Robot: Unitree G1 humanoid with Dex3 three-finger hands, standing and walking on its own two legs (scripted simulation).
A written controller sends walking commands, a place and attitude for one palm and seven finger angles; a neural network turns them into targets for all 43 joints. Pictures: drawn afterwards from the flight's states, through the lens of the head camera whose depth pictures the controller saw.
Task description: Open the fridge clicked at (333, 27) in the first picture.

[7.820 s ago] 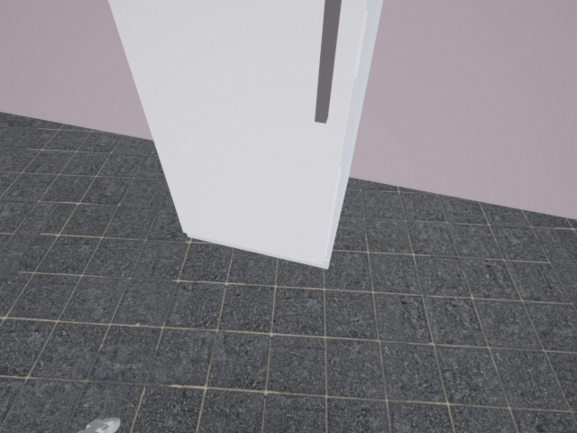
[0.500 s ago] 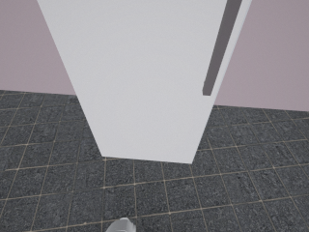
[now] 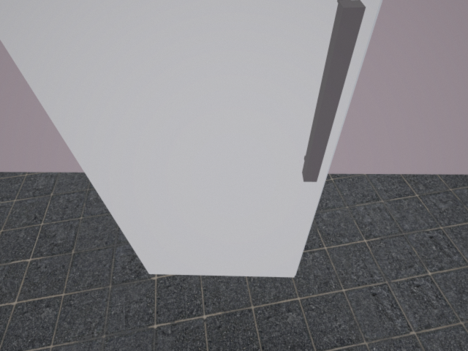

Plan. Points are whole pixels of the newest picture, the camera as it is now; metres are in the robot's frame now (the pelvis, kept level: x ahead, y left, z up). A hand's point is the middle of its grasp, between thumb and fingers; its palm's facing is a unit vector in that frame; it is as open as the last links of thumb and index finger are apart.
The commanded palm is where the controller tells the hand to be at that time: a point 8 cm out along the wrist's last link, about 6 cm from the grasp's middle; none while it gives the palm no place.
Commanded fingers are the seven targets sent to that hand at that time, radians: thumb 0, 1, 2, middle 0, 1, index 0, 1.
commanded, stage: come to a stop and stand still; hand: right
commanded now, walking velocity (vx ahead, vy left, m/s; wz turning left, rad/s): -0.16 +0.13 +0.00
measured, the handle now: (322, 105) +0.49 -0.15 +0.18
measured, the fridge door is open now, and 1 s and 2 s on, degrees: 0 0 0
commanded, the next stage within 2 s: look again from close up in 1.24 s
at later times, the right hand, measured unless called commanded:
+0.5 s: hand out of the picture -0.04 -0.13 -0.16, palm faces +0.03 +0.98 -0.20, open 7.4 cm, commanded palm none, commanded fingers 0.00 -0.90 -0.90 0.20 0.30 0.20 0.30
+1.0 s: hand out of the picture -0.10 -0.12 -0.17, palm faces +0.02 +0.98 -0.18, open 7.4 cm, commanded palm none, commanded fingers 0.00 -0.90 -0.90 0.20 0.30 0.20 0.30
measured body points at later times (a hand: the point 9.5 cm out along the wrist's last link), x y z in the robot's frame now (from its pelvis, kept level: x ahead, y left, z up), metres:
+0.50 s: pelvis -0.06 +0.05 +0.00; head -0.05 +0.06 +0.45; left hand -0.03 +0.29 -0.16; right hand -0.04 -0.18 -0.15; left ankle -0.05 +0.15 -0.73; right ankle -0.07 -0.09 -0.71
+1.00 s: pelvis -0.09 +0.04 +0.01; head -0.09 +0.05 +0.46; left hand -0.10 +0.25 -0.16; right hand -0.10 -0.17 -0.15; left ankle -0.05 +0.15 -0.73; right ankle -0.08 -0.08 -0.73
